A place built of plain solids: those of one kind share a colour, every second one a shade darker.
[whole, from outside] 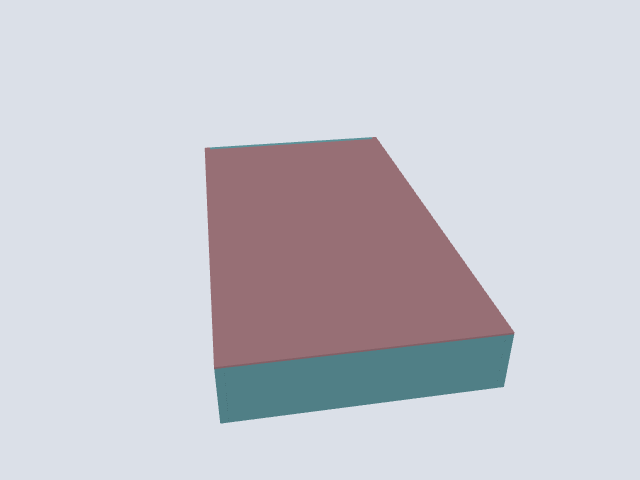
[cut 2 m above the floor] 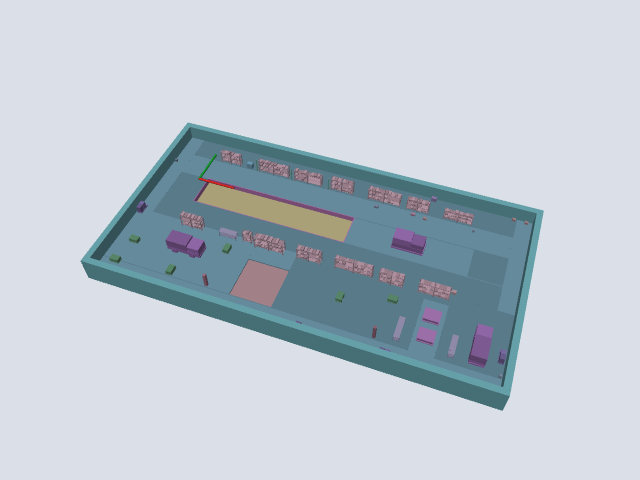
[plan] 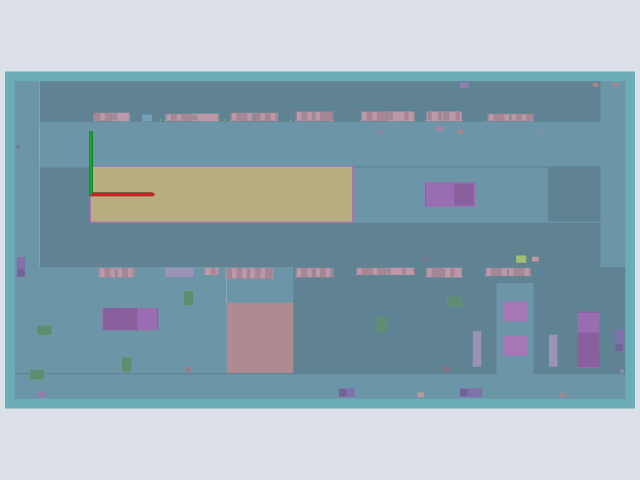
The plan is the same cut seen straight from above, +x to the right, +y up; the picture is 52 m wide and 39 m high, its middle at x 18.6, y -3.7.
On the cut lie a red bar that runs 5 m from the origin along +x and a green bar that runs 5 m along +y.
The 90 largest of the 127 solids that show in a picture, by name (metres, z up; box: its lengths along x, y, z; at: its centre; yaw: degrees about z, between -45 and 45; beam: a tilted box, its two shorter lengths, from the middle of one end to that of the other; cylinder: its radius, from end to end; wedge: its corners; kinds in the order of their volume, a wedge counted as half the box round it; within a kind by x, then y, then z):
{
 "floor_1": {"box": [2.0, 15.1, 1.4], "at": [-5.2, 1.65, -0.7]},
 "floor_2": {"box": [4.1, 0.1, 1.4], "at": [-2.15, -2.25, -0.7]},
 "floor_3": {"box": [4.1, 4.4, 1.4], "at": [-2.15, 0.0, -0.7]},
 "floor_4": {"box": [4.1, 0.1, 1.4], "at": [-2.15, 2.25, -0.7]},
 "floor_5": {"box": [17.23, 8.6, 1.4], "at": [2.42, -10.2, -0.7]},
 "floor_6": {"box": [39.15, 0.1, 1.4], "at": [13.38, -14.55, -0.7]},
 "floor_7": {"box": [5.4, 2.9, 1.4], "at": [13.73, -7.35, -0.7]},
 "floor_8": {"box": [49.6, 2.0, 1.4], "at": [18.6, -15.6, -0.7]},
 "floor_9": {"box": [45.6, 3.6, 1.4], "at": [18.6, -4.1, -0.7]},
 "floor_10": {"box": [45.6, 3.6, 1.4], "at": [18.6, 4.1, -0.7]},
 "floor_11": {"box": [45.6, 3.3, 1.4], "at": [18.6, 7.55, -0.7]},
 "floor_12": {"box": [16.52, 8.6, 1.4], "at": [24.69, -10.2, -0.7]},
 "floor_13": {"box": [15.8, 4.4, 1.4], "at": [29.2, 0.0, -0.7]},
 "floor_14": {"box": [20.1, 0.1, 1.4], "at": [31.35, -2.25, -0.7]},
 "floor_15": {"box": [20.1, 0.1, 1.4], "at": [31.35, 2.25, -0.7]},
 "floor_16": {"box": [3.0, 7.4, 1.4], "at": [34.45, -10.9, -0.7]},
 "floor_17": {"box": [3.0, 1.3, 1.4], "at": [34.45, -6.55, -0.7]},
 "floor_18": {"box": [4.3, 4.4, 1.4], "at": [39.25, 0.0, -0.7]},
 "floor_19": {"box": [7.45, 8.7, 1.4], "at": [39.67, -10.25, -0.7]},
 "floor_20": {"box": [2.0, 15.1, 1.4], "at": [42.4, 1.65, -0.7]},
 "wall_1": {"box": [0.8, 25.8, 6.7], "at": [-6.6, -3.7, 1.95]},
 "wall_2": {"box": [51.2, 0.8, 6.7], "at": [18.6, -17.0, 1.95]},
 "wall_3": {"box": [51.2, 0.8, 6.7], "at": [18.6, 9.6, 1.95]},
 "wall_4": {"box": [0.8, 25.8, 6.7], "at": [43.8, -3.7, 1.95]},
 "ceil_hall_1": {"box": [51.2, 27.4, 0.2], "at": [18.6, -3.7, 5.2]},
 "floor_pit_1": {"box": [21.2, 4.4, 0.66], "at": [10.6, 0.0, -1.07]},
 "floor_washbay_1": {"box": [5.4, 5.7, 1.25], "at": [13.73, -11.65, -0.78]},
 "vehicle_1": {"box": [2.8, 1.8, 1.03], "at": [2.38, -10.13, 1.51]},
 "vehicle_2": {"box": [4.4, 1.8, 0.62], "at": [3.18, -10.13, 0.69]},
 "vehicle_3": {"box": [1.6, 1.72, 0.73], "at": [4.58, -10.13, 1.36]},
 "vehicle_4": {"box": [2.3, 1.8, 1.03], "at": [28.35, 0.0, 1.35]},
 "vehicle_5": {"box": [4.1, 2.0, 0.22], "at": [29.15, 0.0, 0.11]},
 "vehicle_6": {"box": [3.9, 1.8, 0.62], "at": [29.15, 0.0, 0.53]},
 "vehicle_7": {"box": [1.6, 1.72, 0.73], "at": [30.3, 0.0, 1.2]},
 "vehicle_8": {"box": [1.8, 2.8, 1.03], "at": [40.4, -12.61, 1.51]},
 "vehicle_9": {"box": [1.8, 4.4, 0.62], "at": [40.4, -11.81, 0.69]},
 "vehicle_10": {"box": [1.72, 1.6, 0.73], "at": [40.4, -10.41, 1.36]},
 "floor_band_1": {"box": [0.1, 4.4, 1.4], "at": [-0.05, 0.0, -0.7]},
 "floor_band_2": {"box": [21.3, 0.1, 1.4], "at": [10.55, 2.25, -0.7]},
 "floor_band_3": {"box": [21.4, 0.1, 1.4], "at": [10.6, -2.25, -0.7]},
 "floor_band_4": {"box": [0.1, 4.5, 1.4], "at": [21.25, 0.05, -0.7]},
 "drums_1": {"box": [0.58, 0.58, 0.88], "at": [-5.7, -6.37, 0.56]},
 "drums_2": {"box": [0.7, 1.6, 0.12], "at": [-5.7, -5.9, 0.06]},
 "drums_3": {"box": [0.58, 0.58, 0.88], "at": [-5.7, -5.73, 0.56]},
 "drums_4": {"box": [0.58, 0.58, 0.88], "at": [20.46, -16.1, 0.56]},
 "drums_5": {"box": [1.3, 0.7, 0.12], "at": [20.78, -16.1, 0.06]},
 "drums_6": {"box": [0.58, 0.58, 0.88], "at": [30.29, -16.1, 0.56]},
 "drums_7": {"box": [1.8, 0.7, 0.12], "at": [30.86, -16.1, 0.06]},
 "drums_8": {"box": [0.58, 0.58, 0.88], "at": [30.93, -16.1, 0.56]},
 "drums_9": {"box": [0.58, 0.58, 0.88], "at": [42.9, -12.44, 0.56]},
 "drums_10": {"box": [0.7, 1.8, 0.12], "at": [42.9, -11.87, 0.06]},
 "drums_11": {"box": [0.58, 0.58, 0.88], "at": [42.9, -11.8, 0.56]},
 "pallet_1": {"box": [1.16, 0.76, 0.43], "at": [-4.38, -14.64, 0.35]},
 "pallet_2": {"box": [1.16, 0.76, 0.41], "at": [-3.79, -11.03, 0.35]},
 "pallet_3": {"box": [0.76, 1.16, 0.44], "at": [2.89, -13.82, 0.36]},
 "pallet_4": {"box": [0.76, 1.16, 0.41], "at": [7.9, -8.43, 0.35]},
 "pallet_5": {"box": [0.76, 1.16, 0.43], "at": [23.59, -10.54, 0.35]},
 "pallet_6": {"box": [1.16, 0.76, 0.42], "at": [29.54, -8.7, 0.35]},
 "rack_1": {"box": [1.81, 0.9, 0.05], "at": [11.9, -6.4, 1.71]},
 "rack_2": {"box": [0.36, 0.8, 0.26], "at": [12.05, -6.4, 1.86]},
 "rack_3": {"box": [0.36, 0.8, 0.26], "at": [12.47, -6.4, 1.86]},
 "rack_4": {"box": [0.36, 0.8, 0.26], "at": [13.12, -6.4, 1.86]},
 "rack_5": {"box": [1.81, 0.9, 0.05], "at": [13.81, -6.4, 1.71]},
 "rack_6": {"box": [0.36, 0.8, 0.26], "at": [13.96, -6.4, 1.86]},
 "rack_7": {"box": [1.81, 0.7, 0.05], "at": [14.21, 6.3, 0.33]},
 "rack_8": {"box": [0.36, 0.7, 0.26], "at": [17.75, 6.35, 2.05]},
 "rack_9": {"box": [0.36, 0.7, 0.26], "at": [22.21, 6.35, 1.91]},
 "rack_10": {"box": [2.25, 0.6, 0.05], "at": [22.73, -6.25, 0.33]},
 "rack_11": {"box": [2.25, 0.6, 0.05], "at": [22.73, -6.25, 1.9]},
 "rack_12": {"box": [2.05, 0.8, 0.05], "at": [23.02, 6.35, 1.76]},
 "rack_13": {"box": [2.25, 0.6, 0.05], "at": [25.07, -6.25, 1.9]},
 "rack_14": {"box": [2.05, 0.8, 0.05], "at": [25.18, 6.35, 0.33]},
 "rack_15": {"box": [2.05, 0.8, 0.05], "at": [25.18, 6.35, 1.04]},
 "rack_16": {"box": [2.05, 0.8, 0.05], "at": [25.18, 6.35, 1.76]},
 "rack_17": {"box": [0.36, 0.7, 0.26], "at": [29.78, -6.35, 1.99]},
 "rack_18": {"box": [0.36, 0.7, 0.26], "at": [29.78, 6.35, 1.82]},
 "wall_column_1": {"box": [0.36, 0.36, 5.1], "at": [7.9, -14.2, 2.55]},
 "wall_column_2": {"box": [0.36, 0.36, 5.1], "at": [28.9, -14.2, 2.55]},
 "lifttable_1": {"box": [2.0, 1.6, 0.07], "at": [34.45, -12.3, 0.58]},
 "lifttable_2": {"box": [2.0, 1.6, 0.07], "at": [34.45, -9.5, 0.58]},
 "cart_1": {"box": [0.8, 0.55, 0.82], "at": [4.56, 6.22, 0.51]},
 "workbench_1": {"box": [2.18, 0.63, 0.05], "at": [7.15, -6.33, 0.2]},
 "workbench_2": {"box": [2.3, 0.75, 0.05], "at": [7.15, -6.33, 0.88]},
 "workbench_3": {"box": [0.7, 2.9, 0.05], "at": [31.35, -12.55, 0.88]},
 "workbench_4": {"box": [0.7, 2.6, 0.05], "at": [37.55, -12.7, 0.88]},
 "chest_1": {"box": [0.7, 0.45, 0.55], "at": [-4.03, -16.25, 0.28]},
 "chest_2": {"box": [0.7, 0.45, 0.55], "at": [30.32, 8.86, 0.28]},
 "tote_1": {"box": [0.6, 0.4, 0.3], "at": [23.4, 5.05, 0.15]},
 "tote_2": {"box": [0.6, 0.4, 0.3], "at": [27.2, -5.25, 0.15]},
 "totes_1": {"box": [0.6, 0.4, 0.3], "at": [28.35, 5.35, 0.15]}
}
